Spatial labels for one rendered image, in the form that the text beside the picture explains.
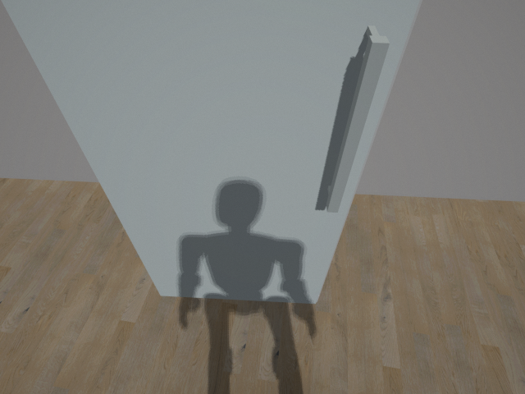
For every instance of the handle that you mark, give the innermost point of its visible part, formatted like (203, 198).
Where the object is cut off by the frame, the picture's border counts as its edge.
(374, 57)

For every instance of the fridge door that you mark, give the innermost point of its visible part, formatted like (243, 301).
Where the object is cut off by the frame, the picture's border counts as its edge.
(214, 127)

